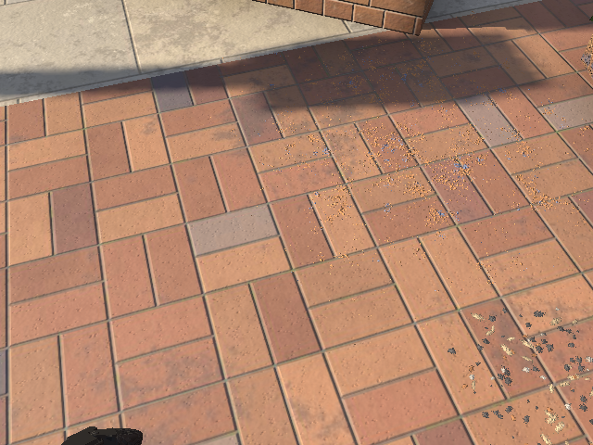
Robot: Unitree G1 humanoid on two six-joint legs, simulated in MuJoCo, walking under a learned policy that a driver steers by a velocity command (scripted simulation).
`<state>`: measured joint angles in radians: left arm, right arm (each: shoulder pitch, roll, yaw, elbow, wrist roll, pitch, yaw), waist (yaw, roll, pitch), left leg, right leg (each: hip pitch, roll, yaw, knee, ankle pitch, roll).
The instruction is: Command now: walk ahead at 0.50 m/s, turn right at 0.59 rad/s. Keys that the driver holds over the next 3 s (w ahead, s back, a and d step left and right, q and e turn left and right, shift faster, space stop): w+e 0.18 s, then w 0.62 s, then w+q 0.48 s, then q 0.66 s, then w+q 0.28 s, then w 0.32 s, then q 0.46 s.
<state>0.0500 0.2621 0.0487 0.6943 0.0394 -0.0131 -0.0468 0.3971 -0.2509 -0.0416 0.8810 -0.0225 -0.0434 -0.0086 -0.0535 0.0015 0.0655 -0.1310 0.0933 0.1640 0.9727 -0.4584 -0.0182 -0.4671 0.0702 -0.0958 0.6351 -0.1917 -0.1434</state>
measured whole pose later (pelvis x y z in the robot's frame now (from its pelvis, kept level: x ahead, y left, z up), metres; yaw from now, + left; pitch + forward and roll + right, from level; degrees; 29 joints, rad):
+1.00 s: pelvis +0.53 -0.05 +0.02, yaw -9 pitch +1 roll +2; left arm 0.01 0.23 0.00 0.75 0.03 -0.06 -0.02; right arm 0.48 -0.22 -0.04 0.96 -0.01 -0.07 0.01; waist -0.09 -0.02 0.04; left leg 0.04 -0.06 -0.01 0.32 -0.38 0.04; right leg -0.46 -0.02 -0.03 0.51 -0.12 -0.04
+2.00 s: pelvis +0.84 -0.07 +0.02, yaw +25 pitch +2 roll -1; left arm 0.15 0.26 0.05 0.77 0.02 0.04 0.03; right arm 0.26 -0.28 -0.09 0.78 -0.02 0.04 0.01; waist -0.05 0.00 0.03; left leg -0.33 -0.17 -0.18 0.42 -0.09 0.10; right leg -0.42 0.02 0.08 0.79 -0.40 0.03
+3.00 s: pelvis +1.08 +0.13 +0.02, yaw +51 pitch +1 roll +1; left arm 0.09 0.25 0.03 0.77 0.01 0.01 0.02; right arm 0.32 -0.28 -0.06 0.88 -0.02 0.00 -0.01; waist -0.06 -0.01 0.06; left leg -0.14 -0.13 -0.13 0.43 -0.29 0.08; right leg -0.48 0.00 0.03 0.71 -0.24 0.02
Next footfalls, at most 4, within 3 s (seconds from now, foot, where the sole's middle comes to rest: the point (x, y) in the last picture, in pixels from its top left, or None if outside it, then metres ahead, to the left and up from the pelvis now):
0.50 left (268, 438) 0.45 0.07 -0.75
1.02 right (371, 335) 0.68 -0.18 -0.75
1.52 left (284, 255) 0.92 0.02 -0.75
2.08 right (351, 245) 0.94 -0.16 -0.75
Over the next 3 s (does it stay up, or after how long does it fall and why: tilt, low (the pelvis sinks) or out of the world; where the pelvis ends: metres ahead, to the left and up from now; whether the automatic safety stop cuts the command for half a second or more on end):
stays up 1.08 0.13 0.02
